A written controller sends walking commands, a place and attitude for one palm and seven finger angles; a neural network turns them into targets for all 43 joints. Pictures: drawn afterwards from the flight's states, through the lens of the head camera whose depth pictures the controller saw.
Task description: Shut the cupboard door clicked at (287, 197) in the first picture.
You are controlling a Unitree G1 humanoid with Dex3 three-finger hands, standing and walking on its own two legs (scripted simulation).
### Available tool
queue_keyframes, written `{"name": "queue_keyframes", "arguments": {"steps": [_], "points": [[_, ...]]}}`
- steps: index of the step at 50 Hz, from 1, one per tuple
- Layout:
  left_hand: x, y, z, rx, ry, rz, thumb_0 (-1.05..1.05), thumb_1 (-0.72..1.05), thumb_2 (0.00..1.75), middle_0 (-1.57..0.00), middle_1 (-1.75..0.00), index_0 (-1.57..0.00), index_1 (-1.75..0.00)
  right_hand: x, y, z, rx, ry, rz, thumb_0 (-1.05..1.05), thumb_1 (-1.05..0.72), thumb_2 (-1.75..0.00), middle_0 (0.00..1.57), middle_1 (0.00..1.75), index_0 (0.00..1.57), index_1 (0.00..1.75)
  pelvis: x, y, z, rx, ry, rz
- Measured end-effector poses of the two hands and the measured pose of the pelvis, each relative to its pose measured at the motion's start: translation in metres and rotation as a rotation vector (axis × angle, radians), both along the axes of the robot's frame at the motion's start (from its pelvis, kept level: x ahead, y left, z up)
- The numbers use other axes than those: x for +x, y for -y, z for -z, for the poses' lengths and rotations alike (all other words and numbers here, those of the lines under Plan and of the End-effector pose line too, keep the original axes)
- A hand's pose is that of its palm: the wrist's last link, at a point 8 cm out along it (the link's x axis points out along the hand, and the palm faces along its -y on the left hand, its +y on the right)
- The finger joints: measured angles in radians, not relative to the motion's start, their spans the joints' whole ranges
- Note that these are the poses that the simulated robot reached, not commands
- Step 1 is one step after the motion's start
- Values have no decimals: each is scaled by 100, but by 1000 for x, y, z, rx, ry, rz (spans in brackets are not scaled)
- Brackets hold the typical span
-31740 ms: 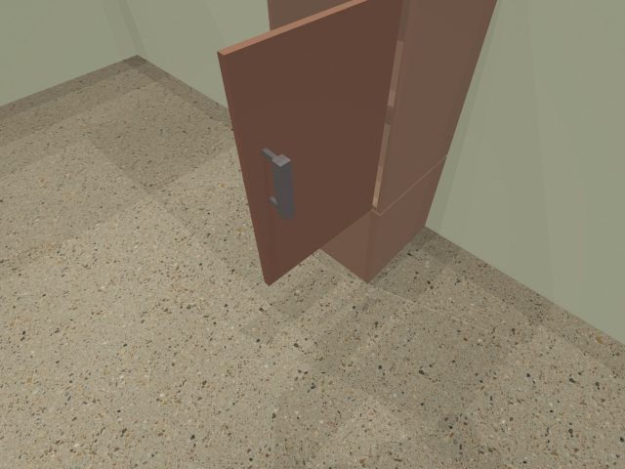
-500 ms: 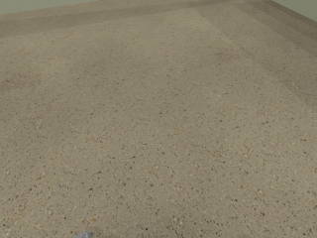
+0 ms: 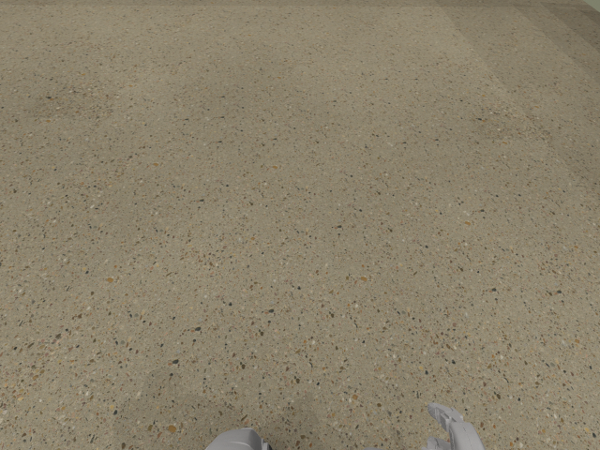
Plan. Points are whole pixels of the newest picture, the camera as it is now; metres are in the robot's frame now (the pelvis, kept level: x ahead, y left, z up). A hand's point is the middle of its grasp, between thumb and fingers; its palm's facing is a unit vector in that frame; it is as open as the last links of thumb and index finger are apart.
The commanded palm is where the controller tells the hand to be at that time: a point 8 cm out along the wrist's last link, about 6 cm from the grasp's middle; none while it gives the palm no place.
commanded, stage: turn to face it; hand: left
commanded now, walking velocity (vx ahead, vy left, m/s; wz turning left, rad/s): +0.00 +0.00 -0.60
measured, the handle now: out of the picture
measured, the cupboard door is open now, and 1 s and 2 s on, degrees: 53 53 53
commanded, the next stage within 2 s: none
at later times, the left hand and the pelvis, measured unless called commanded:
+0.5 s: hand (206, 417) +0.17 +0.16 -0.15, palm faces -0.24 -0.94 -0.24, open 7.4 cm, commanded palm none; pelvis +0.06 -0.02 +0.01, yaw -17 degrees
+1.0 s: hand (285, 327) +0.32 +0.06 -0.14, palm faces -0.59 -0.77 -0.25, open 7.4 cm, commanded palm none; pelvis +0.08 -0.02 +0.00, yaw -35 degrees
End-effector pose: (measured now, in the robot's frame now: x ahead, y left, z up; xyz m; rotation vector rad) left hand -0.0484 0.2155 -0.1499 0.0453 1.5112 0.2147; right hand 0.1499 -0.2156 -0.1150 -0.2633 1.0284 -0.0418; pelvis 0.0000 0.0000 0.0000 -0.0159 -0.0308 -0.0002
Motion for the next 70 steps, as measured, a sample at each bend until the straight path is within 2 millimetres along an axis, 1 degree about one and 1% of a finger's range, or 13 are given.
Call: {"name": "queue_keyframes", "arguments": {"steps": [6, 12, 16, 22, 27, 33, 37, 42, 49, 53, 62, 67, 70], "points": [[73, -7, -14, 14, 132, 80, 1, 91, 90, -19, -30, -20, -30, -12, 6, 0, 38, -39, 89, 0, -91, -90, 21, 30, 20, 30, 13, 4, -8, -15, -9, 61], [136, -3, -21, 66, 228, 190, 1, 91, 90, -19, -30, -20, -30, -44, 43, 19, 55, -95, 230, 0, -91, -90, 21, 30, 20, 30, 27, 21, 0, 10, -13, 135], [163, 4, -24, 95, 250, 259, 1, 91, 90, -19, -30, -20, -30, -68, 70, 28, 29, -157, 316, 1, -91, -90, 21, 30, 20, 30, 34, 28, 4, 15, -30, 183], [200, 8, -32, 79, 223, 365, 1, 91, 90, -20, -30, -20, -30, -92, 85, 4, -23, -185, 420, 1, -91, -90, 20, 30, 20, 29, 49, 26, -11, 30, -53, 258], [240, 4, -25, 49, 242, 435, 1, 91, 90, -20, -30, -20, -30, -97, 77, -7, -57, -179, 477, 1, -91, -90, 20, 30, 20, 29, 63, 15, -11, 28, -59, 316], [296, -1, -12, 14, 275, 518, 1, 91, 90, -20, -30, -20, -30, -105, 49, -11, -80, -161, 522, 1, -91, -90, 20, 30, 20, 29, 76, -3, -5, 12, -53, 395], [330, 11, -25, -10, 317, 581, 1, 91, 90, -19, -30, -20, -30, -122, 30, -17, -55, -191, 567, 1, -91, -90, 20, 30, 20, 30, 81, -6, -14, -13, -48, 442], [363, 41, -36, -33, 365, 676, 1, 91, 90, -19, -30, -20, -30, -148, 17, -14, -12, -223, 657, 0, -91, -90, 21, 30, 20, 30, 83, -4, -18, -21, -46, 513], [388, 102, -40, -38, 440, 829, 1, 91, 90, -19, -30, -20, -30, -197, 22, 15, 55, -259, 797, 0, -91, -90, 21, 30, 20, 30, 79, 18, -2, 11, -36, 604], [380, 119, -41, -27, 440, 875, 1, 91, 90, -19, -30, -20, -30, -212, 35, 23, 53, -285, 854, 1, -91, -90, 21, 30, 20, 30, 75, 22, 0, 9, -32, 649], [356, 109, -28, -41, 289, 914, 1, 91, 90, -20, -30, -20, -30, -187, 54, -3, -1, -173, 898, 1, -91, -90, 20, 30, 20, 29, 84, 20, -10, 25, -41, 741], [367, 95, -9, -63, 233, 928, 1, 91, 90, -20, -30, -21, -30, -165, 50, -12, -55, -117, 923, 1, -91, -90, 20, 30, 20, 29, 102, 10, -3, 16, -57, 804], [381, 92, -2, -66, 210, 951, 1, 91, 90, -20, -30, -20, -30, -161, 37, -17, -74, -108, 934, 0, -91, -90, 20, 30, 20, 29, 110, 4, -2, 16, -52, 850]]}}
